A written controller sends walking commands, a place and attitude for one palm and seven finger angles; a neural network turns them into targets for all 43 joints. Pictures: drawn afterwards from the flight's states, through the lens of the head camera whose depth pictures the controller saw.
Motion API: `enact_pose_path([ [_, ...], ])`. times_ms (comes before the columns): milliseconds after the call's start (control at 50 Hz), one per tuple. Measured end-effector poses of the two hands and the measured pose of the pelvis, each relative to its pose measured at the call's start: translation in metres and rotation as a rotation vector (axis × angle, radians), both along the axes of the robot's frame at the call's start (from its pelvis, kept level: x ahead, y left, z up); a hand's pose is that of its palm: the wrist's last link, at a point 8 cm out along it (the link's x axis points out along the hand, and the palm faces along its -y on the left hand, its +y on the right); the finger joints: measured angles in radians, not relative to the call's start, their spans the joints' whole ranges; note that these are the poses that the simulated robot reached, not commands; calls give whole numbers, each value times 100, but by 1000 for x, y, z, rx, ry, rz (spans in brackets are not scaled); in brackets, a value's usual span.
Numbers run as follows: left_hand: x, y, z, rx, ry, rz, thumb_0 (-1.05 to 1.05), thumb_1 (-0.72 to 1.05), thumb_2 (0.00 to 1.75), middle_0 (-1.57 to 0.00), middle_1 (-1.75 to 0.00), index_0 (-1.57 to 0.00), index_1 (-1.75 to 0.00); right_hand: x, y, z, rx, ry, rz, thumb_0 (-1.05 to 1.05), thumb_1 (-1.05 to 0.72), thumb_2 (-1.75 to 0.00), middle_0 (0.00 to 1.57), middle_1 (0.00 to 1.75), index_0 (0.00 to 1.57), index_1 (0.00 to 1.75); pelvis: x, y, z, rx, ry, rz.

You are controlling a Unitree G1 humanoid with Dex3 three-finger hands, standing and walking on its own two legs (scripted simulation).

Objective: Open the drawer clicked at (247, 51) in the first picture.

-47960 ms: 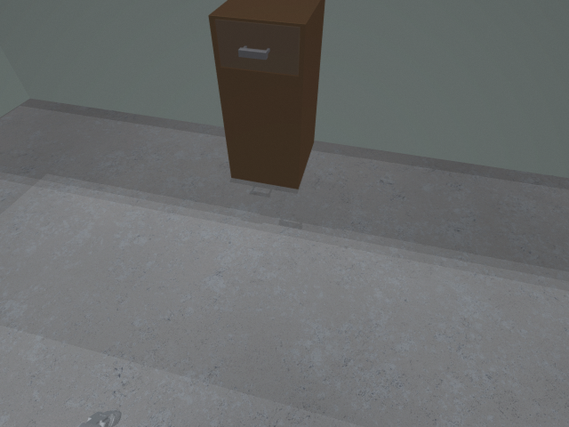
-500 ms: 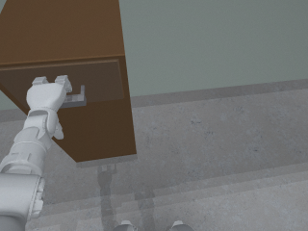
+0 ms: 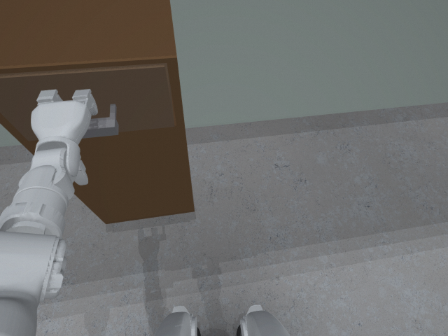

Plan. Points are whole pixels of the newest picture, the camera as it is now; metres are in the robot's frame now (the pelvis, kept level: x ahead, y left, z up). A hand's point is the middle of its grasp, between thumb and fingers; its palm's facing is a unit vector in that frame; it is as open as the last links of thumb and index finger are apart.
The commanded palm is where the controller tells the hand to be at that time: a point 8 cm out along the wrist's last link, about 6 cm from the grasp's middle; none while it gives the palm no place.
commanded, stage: lower the fingers behind the handle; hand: left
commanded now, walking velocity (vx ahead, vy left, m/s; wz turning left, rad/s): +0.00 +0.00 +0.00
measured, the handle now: (88, 119) +0.53 +0.26 +0.01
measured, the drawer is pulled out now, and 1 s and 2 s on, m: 0.01 0.01 0.01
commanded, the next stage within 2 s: lift the fingers back up to retry in 0.20 s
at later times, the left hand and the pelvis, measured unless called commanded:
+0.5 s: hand (74, 138) +0.48 +0.27 +0.02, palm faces -0.07 -0.03 -1.00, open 13.8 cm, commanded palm +0.46 +0.26 +0.07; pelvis +0.00 +0.00 +0.00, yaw +0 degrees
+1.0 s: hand (62, 119) +0.48 +0.27 +0.07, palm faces -0.06 -0.05 -1.00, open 13.9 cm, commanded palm +0.46 +0.26 +0.13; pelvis +0.04 +0.00 +0.04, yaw +1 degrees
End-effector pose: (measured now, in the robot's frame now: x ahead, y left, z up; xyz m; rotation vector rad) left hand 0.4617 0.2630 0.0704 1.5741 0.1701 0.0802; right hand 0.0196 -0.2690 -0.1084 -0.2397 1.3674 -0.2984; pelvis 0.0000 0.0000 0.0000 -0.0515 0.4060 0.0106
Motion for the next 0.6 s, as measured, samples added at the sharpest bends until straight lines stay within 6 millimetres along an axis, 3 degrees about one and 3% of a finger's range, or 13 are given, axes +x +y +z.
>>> enact_pose_path([
  [280,1,1,-1,6,-14,-13,0,-49,30,-21,-131,-32,-120,-20,-1,-7,1,38,-9,0,-90,-90,21,30,20,30,-6,-2,-7,-2,19,2],
  [600,-1,5,8,-47,25,-13,0,-49,30,-25,-121,-32,-120,-7,1,12,-10,18,-26,0,-90,-90,21,30,20,30,8,1,11,-3,-19,-2],
])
